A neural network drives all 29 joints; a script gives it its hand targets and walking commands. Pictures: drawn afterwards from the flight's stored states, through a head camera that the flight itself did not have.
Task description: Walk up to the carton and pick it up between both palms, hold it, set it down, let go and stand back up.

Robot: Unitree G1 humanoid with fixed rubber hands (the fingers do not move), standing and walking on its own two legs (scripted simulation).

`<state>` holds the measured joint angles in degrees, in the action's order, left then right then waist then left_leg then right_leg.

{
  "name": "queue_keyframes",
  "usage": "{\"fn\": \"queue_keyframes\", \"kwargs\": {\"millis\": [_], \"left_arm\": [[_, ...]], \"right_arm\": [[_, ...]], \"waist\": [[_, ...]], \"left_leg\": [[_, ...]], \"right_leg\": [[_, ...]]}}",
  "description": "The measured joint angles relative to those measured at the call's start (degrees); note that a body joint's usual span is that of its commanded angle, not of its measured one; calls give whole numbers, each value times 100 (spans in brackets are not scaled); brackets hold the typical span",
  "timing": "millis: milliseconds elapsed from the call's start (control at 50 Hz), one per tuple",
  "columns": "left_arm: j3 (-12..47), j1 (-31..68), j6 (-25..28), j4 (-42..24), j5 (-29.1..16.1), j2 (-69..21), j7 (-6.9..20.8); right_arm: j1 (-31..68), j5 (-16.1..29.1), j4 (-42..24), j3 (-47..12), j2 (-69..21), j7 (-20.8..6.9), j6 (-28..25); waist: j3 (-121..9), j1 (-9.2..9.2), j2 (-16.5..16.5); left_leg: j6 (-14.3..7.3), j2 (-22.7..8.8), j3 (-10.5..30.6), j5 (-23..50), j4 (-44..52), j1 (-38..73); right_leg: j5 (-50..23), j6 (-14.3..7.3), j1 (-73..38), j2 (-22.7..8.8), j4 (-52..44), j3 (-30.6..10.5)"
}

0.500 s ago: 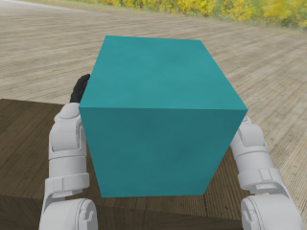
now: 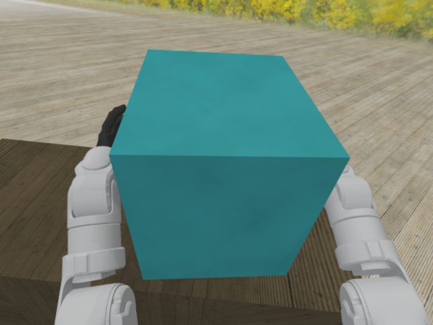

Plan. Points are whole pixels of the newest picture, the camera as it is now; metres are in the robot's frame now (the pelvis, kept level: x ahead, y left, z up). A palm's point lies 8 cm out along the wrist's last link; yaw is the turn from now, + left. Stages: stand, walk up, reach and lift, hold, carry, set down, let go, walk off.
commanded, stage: hold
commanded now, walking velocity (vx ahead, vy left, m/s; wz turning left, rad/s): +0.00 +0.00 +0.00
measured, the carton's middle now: (216, 161) +0.38 -0.01 +0.18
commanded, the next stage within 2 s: set down in 0.38 s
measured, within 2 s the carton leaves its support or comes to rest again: neither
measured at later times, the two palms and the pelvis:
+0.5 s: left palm (105, 145) +0.35 +0.18 +0.23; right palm (316, 150) +0.36 -0.18 +0.23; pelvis +0.00 +0.00 +0.00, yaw +0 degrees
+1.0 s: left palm (112, 164) +0.37 +0.18 +0.18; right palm (302, 176) +0.37 -0.18 +0.16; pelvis +0.01 +0.00 +0.00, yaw +1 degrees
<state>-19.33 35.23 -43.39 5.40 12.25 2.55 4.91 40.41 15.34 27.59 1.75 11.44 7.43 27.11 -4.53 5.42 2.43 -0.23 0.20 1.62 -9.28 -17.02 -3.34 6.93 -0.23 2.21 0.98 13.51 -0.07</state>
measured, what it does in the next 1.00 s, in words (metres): stands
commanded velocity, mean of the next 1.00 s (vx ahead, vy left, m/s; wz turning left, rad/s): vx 0.00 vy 0.00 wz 0.00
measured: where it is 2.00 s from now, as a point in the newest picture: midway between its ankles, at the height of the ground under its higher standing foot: outside the picture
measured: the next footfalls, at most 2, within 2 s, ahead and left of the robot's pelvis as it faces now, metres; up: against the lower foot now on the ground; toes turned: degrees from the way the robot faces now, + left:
none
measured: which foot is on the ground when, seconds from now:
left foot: down 0.00-1.00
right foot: down 0.00-1.00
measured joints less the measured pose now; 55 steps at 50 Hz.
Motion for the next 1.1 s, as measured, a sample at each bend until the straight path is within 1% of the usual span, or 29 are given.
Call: {"fn": "queue_keyframes", "kwargs": {"millis": [260,400,460,540,580,720,780,840,920,1020,1100], "left_arm": [[-5,30,-26,2,4,-9,-12],[-56,156,42,240,-30,37,-13],[-19,94,-60,31,-32,64,-12],[-166,169,29,83,-20,22,77],[-235,249,182,165,-26,21,165],[-353,447,939,678,196,64,438],[-338,341,1171,761,245,20,475],[-188,108,1399,701,200,-18,425],[52,-161,1627,671,74,-69,229],[266,-355,1761,633,-129,-61,-12],[355,-392,1847,572,-187,-45,-121]], "right_arm": [[3,4,13,31,-6,-15,-4],[139,-52,189,-28,22,-5,-20],[117,-48,92,-105,39,-1,-13],[118,-168,47,5,-38,-20,-36],[144,-283,92,128,-111,-77,-176],[104,-832,456,475,-339,-345,-997],[-86,-982,540,493,-398,-377,-1315],[-385,-1013,525,453,-420,-366,-1671],[-721,-966,475,376,-394,-299,-2001],[-892,-817,425,259,-319,-228,-2186],[-891,-710,314,172,-248,-141,-2218]], "waist": [[-9,-31,-23],[-55,-80,-107],[-16,-38,-113],[8,-45,-98],[34,-63,-81],[265,-90,-20],[416,-95,6],[519,-104,31],[616,-152,62],[599,-161,70],[556,-159,73]], "left_leg": [[-6,-2,-39,23,16,-28],[-11,-12,-46,10,-16,-56],[-14,8,-7,27,18,27],[-23,37,19,51,56,87],[-27,47,19,69,77,110],[-40,85,34,109,180,315],[-47,98,41,103,204,405],[-47,100,53,58,150,401],[-44,92,49,-19,65,359],[-36,74,45,-79,-19,205],[-33,62,40,-120,-48,170]], "right_leg": [[-22,0,49,1,6,-30],[-39,5,52,12,-15,-37],[-32,9,-40,-7,-35,3],[2,14,-72,-36,11,35],[12,16,-76,-48,36,39],[37,29,-254,-94,25,82],[58,38,-349,-111,9,105],[93,42,-373,-117,23,137],[145,44,-353,-113,62,156],[177,40,-229,-100,88,175],[199,41,-207,-90,87,184]]}}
